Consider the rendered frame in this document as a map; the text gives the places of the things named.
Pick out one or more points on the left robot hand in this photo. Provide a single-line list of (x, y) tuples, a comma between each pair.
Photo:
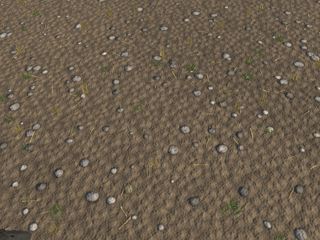
[(14, 235)]

